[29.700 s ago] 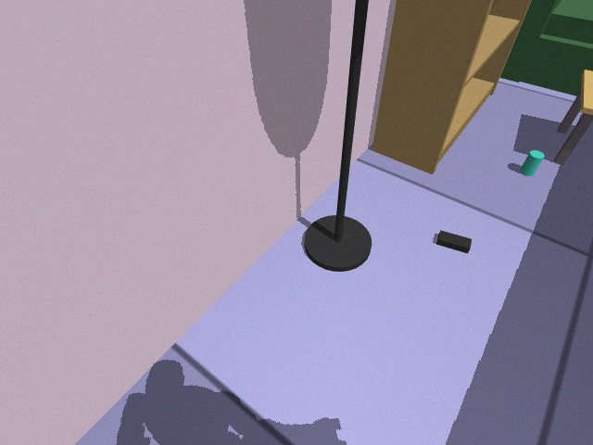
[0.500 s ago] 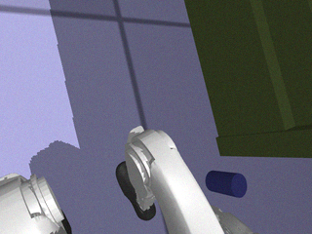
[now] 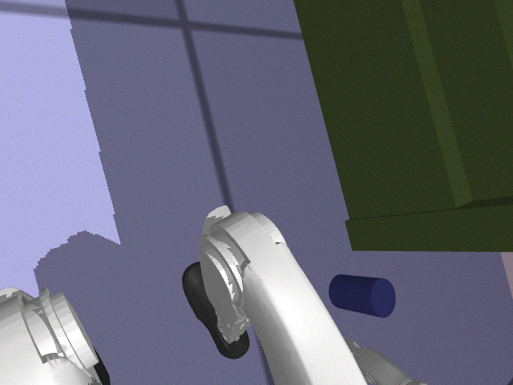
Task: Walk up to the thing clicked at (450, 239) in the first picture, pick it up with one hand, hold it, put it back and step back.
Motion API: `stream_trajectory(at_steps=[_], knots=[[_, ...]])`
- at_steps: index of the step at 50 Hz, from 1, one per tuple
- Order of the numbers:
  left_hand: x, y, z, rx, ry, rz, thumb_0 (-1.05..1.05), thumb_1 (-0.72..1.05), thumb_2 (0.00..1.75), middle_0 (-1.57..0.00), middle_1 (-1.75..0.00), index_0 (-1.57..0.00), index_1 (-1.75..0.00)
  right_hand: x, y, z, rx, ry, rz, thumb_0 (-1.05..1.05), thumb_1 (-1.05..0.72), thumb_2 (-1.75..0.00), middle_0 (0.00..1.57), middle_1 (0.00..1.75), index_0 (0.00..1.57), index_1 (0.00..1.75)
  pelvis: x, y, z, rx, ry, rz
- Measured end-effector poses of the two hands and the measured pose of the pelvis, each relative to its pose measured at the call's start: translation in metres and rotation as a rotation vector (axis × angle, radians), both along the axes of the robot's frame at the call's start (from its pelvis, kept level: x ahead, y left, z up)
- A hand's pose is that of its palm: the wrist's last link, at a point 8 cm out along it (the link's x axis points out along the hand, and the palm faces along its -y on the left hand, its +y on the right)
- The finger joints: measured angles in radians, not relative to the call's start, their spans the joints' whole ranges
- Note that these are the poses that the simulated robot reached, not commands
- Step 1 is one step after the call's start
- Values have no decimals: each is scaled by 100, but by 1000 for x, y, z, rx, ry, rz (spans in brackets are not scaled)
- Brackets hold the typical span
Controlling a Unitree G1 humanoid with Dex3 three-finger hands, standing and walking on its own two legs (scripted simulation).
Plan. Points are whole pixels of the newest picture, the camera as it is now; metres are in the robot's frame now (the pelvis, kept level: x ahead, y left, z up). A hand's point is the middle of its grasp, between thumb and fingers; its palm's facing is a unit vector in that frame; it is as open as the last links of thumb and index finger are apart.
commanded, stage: open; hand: left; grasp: from above
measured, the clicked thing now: out of the picture +0.47 +0.31 -0.29
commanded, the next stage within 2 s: withdraw in 0.78 s
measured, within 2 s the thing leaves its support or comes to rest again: neither
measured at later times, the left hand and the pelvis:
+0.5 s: hand out of the picture +0.46 +0.31 -0.26, palm faces -0.45 -0.12 -0.88, open 12.9 cm; pelvis +0.00 +0.00 +0.00, yaw +0 degrees
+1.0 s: hand out of the picture +0.46 +0.31 -0.26, palm faces -0.44 -0.13 -0.89, open 14.0 cm; pelvis +0.00 +0.00 +0.01, yaw +0 degrees
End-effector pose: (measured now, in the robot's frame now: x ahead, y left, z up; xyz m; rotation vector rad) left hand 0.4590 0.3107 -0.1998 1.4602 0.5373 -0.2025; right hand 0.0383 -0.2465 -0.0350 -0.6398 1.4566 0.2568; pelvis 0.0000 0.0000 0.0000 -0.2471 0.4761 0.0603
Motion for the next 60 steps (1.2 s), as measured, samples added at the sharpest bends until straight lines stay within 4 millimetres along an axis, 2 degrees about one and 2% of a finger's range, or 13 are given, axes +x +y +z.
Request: stream_trajectory(at_steps=[13, 26, 39, 50, 56, 60], knots=[[7, -1, 3, 4, -8, 23, 0, -7, 60, -49, -62, -49, -61, -1, 2, 4, -3, -7, -7, 0, -90, -90, 20, 30, 20, 30, -1, 1, 3, -7, 1, -1], [5, 1, 1, -1, 4, 1, 0, -32, 83, -27, -81, -26, -82, -8, 6, 5, -4, 13, -11, 0, -90, -90, 20, 30, 20, 30, -2, 1, 4, -7, -3, -1], [7, 0, 1, 4, -6, 8, 0, -46, 95, -13, -95, -11, -95, -4, 5, 8, -8, 7, -5, 0, -89, -89, 20, 30, 20, 30, -2, 1, 6, -9, 3, -3], [5, 0, 1, -4, -3, 22, 0, -49, 97, -9, -99, -9, -99, -7, 6, 10, -13, 9, -9, 0, -89, -89, 20, 30, 20, 30, -3, 1, 7, -13, 1, -2], [13, 5, 18, 11, -89, 55, 0, -49, 97, -9, -100, -10, -98, -9, 6, 10, 6, 21, -22, 0, -90, -89, 20, 30, 20, 30, -1, 0, 9, -7, 19, 1], [21, 11, 46, 40, -159, 81, 0, -49, 97, -9, -99, -10, -98, -4, 4, 8, 25, 10, -59, 0, -90, -89, 20, 30, 20, 30, 2, -2, 13, -1, 53, 4]])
